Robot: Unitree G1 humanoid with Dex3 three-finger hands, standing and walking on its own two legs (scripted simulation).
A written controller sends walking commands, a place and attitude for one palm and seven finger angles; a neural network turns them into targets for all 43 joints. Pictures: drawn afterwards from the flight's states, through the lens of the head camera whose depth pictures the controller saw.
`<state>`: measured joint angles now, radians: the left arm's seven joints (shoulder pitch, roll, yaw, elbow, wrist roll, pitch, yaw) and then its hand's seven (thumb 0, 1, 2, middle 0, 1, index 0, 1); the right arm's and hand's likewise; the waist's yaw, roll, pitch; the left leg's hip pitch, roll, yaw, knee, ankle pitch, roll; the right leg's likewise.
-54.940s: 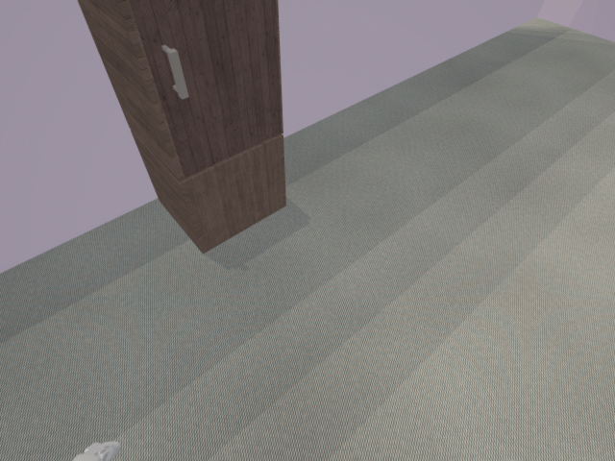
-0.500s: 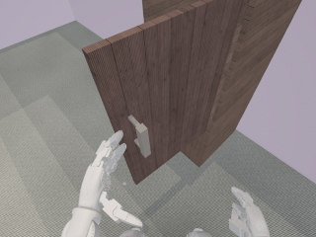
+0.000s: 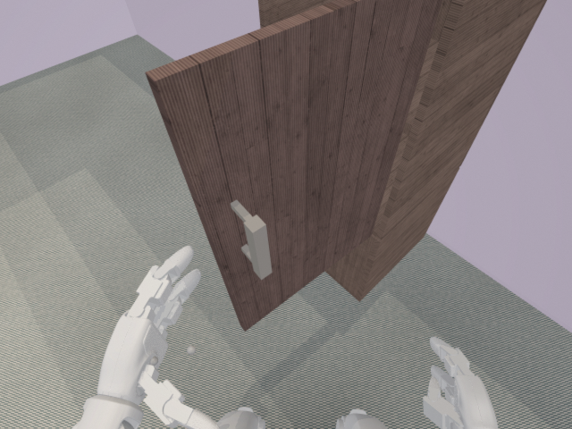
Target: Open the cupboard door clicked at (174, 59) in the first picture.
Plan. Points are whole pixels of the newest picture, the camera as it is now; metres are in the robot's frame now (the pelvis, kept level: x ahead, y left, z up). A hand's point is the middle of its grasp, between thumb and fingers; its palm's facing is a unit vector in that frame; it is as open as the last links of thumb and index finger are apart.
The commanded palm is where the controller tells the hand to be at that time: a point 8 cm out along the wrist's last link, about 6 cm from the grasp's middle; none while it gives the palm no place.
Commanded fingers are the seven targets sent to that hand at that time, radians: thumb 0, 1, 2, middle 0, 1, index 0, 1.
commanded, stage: draw the hand back to the body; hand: left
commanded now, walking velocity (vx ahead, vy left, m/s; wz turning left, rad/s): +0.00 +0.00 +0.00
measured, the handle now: (251, 240) +0.35 +0.07 +0.08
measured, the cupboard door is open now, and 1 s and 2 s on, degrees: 85 85 85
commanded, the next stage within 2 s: step back with the hand held close in 1.50 s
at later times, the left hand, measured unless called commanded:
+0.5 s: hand (108, 329) +0.20 +0.19 +0.14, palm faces +0.04 -0.97 -0.22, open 15.9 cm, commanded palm +0.17 +0.24 +0.16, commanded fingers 0.00 -0.15 0.45 -0.16 -0.30 -0.16 -0.30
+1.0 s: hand (4, 268) +0.23 +0.26 +0.21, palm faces +0.36 -0.83 -0.42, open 10.6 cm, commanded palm +0.18 +0.31 +0.23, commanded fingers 0.00 0.73 0.82 -0.19 -0.30 -0.19 -0.30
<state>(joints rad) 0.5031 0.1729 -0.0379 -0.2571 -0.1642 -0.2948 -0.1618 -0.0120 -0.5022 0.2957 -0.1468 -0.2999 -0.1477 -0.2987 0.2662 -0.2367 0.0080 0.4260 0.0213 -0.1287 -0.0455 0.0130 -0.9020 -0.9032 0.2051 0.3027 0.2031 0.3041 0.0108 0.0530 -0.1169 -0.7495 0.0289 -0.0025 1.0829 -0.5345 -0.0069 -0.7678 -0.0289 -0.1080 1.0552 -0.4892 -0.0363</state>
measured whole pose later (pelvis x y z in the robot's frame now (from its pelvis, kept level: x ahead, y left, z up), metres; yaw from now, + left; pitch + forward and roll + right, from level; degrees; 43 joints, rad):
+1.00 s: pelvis +0.04 +0.02 +0.07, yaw -2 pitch -3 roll -1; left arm 0.51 0.33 0.26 -0.40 -0.03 -0.06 0.12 0.00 0.39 0.68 -0.19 -0.30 -0.19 -0.30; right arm 0.20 -0.23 0.04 0.62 0.00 -0.14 -0.09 0.01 -0.90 -0.90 0.21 0.30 0.20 0.30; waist 0.07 0.07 0.02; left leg -0.11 0.00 0.05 0.47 -0.32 0.02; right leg -0.14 -0.02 -0.07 0.45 -0.26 0.01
